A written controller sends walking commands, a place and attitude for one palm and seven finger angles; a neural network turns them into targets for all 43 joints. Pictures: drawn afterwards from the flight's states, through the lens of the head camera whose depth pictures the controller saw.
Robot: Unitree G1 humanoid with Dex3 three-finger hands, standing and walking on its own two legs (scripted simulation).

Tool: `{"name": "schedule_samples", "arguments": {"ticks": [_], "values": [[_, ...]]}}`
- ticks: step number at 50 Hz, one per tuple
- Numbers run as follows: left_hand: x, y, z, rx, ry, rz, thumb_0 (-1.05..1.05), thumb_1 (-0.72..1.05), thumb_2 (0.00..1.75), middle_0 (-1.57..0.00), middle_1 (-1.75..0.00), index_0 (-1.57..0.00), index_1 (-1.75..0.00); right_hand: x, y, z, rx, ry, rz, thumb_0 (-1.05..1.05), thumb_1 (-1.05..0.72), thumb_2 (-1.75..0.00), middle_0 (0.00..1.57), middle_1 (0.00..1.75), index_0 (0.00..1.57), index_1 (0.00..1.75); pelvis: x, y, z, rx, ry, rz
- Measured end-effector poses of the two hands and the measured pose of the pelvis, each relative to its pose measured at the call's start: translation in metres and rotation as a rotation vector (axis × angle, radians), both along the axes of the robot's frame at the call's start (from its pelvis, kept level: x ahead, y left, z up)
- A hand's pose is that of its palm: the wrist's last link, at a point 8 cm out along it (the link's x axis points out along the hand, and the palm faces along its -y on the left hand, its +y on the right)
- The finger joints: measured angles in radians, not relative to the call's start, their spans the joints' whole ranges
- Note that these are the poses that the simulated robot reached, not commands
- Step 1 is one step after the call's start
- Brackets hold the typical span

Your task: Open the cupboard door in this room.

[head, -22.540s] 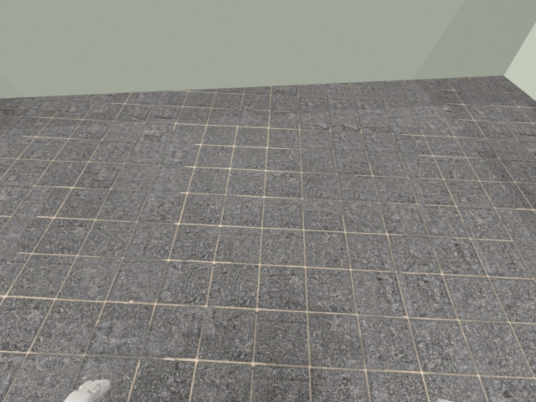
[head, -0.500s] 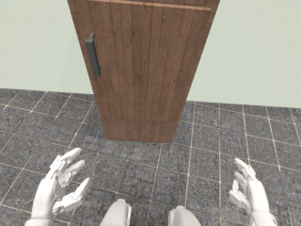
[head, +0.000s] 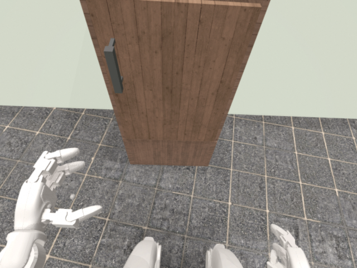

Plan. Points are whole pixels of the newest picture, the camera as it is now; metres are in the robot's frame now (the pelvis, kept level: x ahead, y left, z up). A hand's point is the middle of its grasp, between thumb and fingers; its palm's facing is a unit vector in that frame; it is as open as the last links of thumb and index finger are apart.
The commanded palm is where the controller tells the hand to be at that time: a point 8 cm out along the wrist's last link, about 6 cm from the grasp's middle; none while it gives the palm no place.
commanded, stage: raise the hand with hooked fingers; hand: left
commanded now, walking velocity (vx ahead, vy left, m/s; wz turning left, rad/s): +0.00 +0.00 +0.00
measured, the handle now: (115, 66) +0.61 +0.23 +0.05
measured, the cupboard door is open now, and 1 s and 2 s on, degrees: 0 0 0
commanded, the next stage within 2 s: move the hooked fingers beside the handle in 1.10 s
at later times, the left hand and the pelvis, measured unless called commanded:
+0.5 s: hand (70, 174) +0.28 +0.24 +0.05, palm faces +0.03 -1.00 -0.07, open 13.9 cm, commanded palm +0.26 +0.30 +0.06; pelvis +0.01 -0.01 +0.01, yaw +0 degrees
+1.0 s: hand (70, 165) +0.30 +0.25 +0.06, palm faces +0.06 -1.00 -0.06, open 14.0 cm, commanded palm +0.27 +0.30 +0.06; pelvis +0.01 -0.02 +0.01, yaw -1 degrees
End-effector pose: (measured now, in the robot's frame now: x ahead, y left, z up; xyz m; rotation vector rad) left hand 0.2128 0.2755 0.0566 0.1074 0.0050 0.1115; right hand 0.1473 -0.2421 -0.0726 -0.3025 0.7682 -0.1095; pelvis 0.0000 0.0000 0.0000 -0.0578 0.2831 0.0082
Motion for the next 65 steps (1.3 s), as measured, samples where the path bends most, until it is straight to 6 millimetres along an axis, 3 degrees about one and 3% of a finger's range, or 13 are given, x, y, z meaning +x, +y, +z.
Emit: {"name": "schedule_samples", "arguments": {"ticks": [6, 11, 16, 22, 30, 34, 42, 65], "values": [[0.017, -0.004, -0.023, -0.053, 0.096, -0.117, 0.00, -0.20, 0.43, -0.28, -1.01, -0.28, -1.01, 0.016, -0.008, 0.007, -0.031, -0.036, -0.012, 0.02, -0.90, -0.89, 0.20, 0.30, 0.21, 0.30, 0.000, 0.000, -0.001, -0.003, 0.002, -0.003], [0.024, 0.005, -0.002, -0.048, 0.041, -0.074, 0.00, -0.32, 0.38, -0.29, -1.09, -0.29, -1.09, 0.025, -0.004, 0.021, -0.019, -0.073, -0.013, 0.01, -0.90, -0.89, 0.20, 0.30, 0.21, 0.30, 0.005, -0.003, 0.007, -0.001, -0.005, -0.006], [0.030, 0.022, 0.010, -0.022, -0.003, -0.011, 0.00, -0.42, 0.34, -0.30, -1.15, -0.30, -1.15, 0.029, -0.001, 0.020, 0.007, -0.063, 0.018, 0.01, -0.90, -0.89, 0.20, 0.30, 0.21, 0.30, 0.008, -0.007, 0.010, -0.001, -0.005, 0.002], [0.042, 0.023, -0.005, -0.048, 0.101, -0.064, -0.01, -0.47, 0.31, -0.30, -1.18, -0.30, -1.18, 0.025, -0.006, 0.012, 0.011, -0.029, 0.011, 0.01, -0.90, -0.89, 0.20, 0.30, 0.21, 0.30, 0.008, -0.012, 0.010, 0.002, -0.005, 0.001], [0.059, 0.031, 0.015, -0.035, 0.000, -0.038, -0.01, -0.49, 0.30, -0.31, -1.20, -0.30, -1.20, 0.010, -0.021, 0.010, -0.005, 0.011, -0.021, 0.01, -0.90, -0.89, 0.20, 0.30, 0.21, 0.30, 0.009, -0.018, 0.012, 0.010, -0.009, -0.009], [0.067, 0.034, 0.013, -0.048, 0.027, -0.040, -0.01, -0.49, 0.30, -0.30, -1.20, -0.30, -1.20, 0.003, -0.028, 0.009, -0.005, 0.032, -0.036, 0.01, -0.90, -0.89, 0.20, 0.30, 0.21, 0.30, 0.009, -0.020, 0.013, 0.013, -0.008, -0.010], [0.064, 0.020, 0.005, -0.067, 0.056, -0.078, -0.01, -0.49, 0.30, -0.30, -1.20, -0.30, -1.20, -0.004, -0.036, 0.013, -0.014, 0.033, -0.056, 0.01, -0.90, -0.89, 0.20, 0.30, 0.21, 0.30, 0.010, -0.021, 0.015, 0.021, -0.008, -0.022], [0.066, 0.035, 0.004, -0.064, 0.026, -0.047, -0.01, -0.50, 0.30, -0.31, -1.20, -0.30, -1.20, 0.010, -0.017, 0.011, -0.007, 0.014, -0.018, 0.01, -0.90, -0.89, 0.20, 0.30, 0.21, 0.30, 0.007, -0.014, 0.013, 0.010, -0.006, -0.009]]}}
